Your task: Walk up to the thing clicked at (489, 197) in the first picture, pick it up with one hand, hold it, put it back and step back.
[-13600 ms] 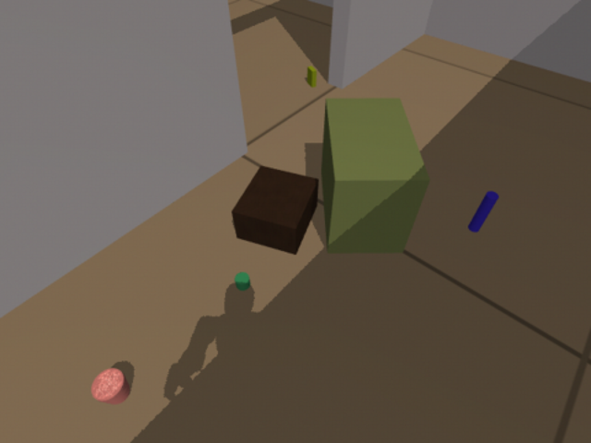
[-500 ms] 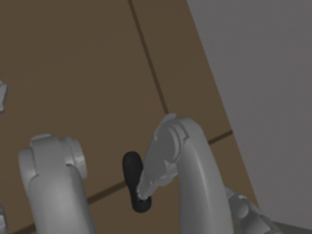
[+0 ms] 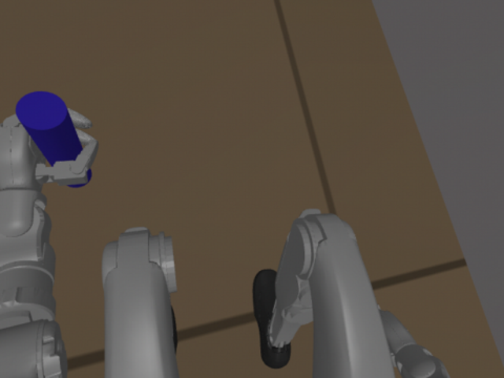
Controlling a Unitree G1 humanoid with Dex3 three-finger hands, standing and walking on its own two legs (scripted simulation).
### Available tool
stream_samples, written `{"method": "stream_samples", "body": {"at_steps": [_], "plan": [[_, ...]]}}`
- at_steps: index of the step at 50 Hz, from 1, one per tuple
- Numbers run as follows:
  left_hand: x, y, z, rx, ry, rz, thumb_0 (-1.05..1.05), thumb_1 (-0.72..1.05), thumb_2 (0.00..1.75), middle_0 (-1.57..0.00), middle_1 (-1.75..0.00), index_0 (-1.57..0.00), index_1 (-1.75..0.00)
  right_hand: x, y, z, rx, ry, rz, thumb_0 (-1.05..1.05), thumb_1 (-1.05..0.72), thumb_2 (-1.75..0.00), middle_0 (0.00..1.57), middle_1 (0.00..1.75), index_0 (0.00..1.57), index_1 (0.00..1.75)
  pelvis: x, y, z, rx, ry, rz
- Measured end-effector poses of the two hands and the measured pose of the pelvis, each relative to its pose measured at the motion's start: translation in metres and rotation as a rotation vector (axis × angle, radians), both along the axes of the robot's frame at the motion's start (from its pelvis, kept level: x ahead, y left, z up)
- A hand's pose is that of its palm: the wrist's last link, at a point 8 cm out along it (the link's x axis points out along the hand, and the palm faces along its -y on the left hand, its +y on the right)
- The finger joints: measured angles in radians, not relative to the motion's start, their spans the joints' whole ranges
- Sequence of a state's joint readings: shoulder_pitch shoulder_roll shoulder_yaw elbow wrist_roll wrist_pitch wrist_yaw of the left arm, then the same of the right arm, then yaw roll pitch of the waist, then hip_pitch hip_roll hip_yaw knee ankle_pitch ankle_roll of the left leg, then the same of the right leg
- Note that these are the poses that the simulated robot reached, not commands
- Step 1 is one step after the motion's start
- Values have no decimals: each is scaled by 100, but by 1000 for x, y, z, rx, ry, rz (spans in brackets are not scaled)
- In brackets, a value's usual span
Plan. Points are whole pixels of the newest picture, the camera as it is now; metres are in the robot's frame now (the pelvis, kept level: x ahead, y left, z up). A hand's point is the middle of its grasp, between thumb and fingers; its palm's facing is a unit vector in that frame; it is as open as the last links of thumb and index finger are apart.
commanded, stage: settle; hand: left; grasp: from the side
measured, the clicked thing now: (62, 149) +0.44 +0.26 -0.06
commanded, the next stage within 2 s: lift in 0.74 s
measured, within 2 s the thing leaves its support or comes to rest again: neither
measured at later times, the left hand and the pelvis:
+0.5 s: hand (73, 125) +0.44 +0.23 +0.00, palm faces +0.10 -0.99 -0.06, open 6.2 cm; pelvis +0.01 -0.01 +0.03, yaw +4 degrees
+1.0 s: hand (68, 111) +0.45 +0.23 +0.03, palm faces +0.11 -0.99 -0.05, open 6.2 cm; pelvis +0.01 -0.01 +0.06, yaw +5 degrees
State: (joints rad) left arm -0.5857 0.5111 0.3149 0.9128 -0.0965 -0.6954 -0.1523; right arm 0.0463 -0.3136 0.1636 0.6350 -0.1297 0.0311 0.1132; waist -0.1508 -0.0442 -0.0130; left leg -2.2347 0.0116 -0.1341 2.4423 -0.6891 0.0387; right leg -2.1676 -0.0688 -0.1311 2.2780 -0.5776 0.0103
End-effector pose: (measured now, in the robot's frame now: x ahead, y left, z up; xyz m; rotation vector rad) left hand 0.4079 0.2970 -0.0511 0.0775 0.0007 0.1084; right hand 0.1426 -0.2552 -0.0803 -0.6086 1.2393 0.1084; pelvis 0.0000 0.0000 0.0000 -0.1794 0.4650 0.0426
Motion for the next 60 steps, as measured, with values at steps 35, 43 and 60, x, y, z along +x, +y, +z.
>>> {"method": "stream_samples", "body": {"at_steps": [35,43,60], "plan": [[8,-15,72,-28,33,6,3,7,110,-97,-105,-96,-105,12,-11,17,72,-76,-129,0,-89,-89,20,30,21,29,10,-9,43,84,94,30],[11,-15,79,-30,34,4,3,7,110,-97,-105,-96,-105,7,-8,22,80,-64,-135,0,-89,-89,20,30,21,29,11,-9,50,87,103,33],[1,-16,116,-34,23,-23,3,7,110,-97,-105,-96,-106,10,-6,45,95,-107,-169,0,-92,-90,20,30,21,29,11,-8,73,93,106,37]]}}
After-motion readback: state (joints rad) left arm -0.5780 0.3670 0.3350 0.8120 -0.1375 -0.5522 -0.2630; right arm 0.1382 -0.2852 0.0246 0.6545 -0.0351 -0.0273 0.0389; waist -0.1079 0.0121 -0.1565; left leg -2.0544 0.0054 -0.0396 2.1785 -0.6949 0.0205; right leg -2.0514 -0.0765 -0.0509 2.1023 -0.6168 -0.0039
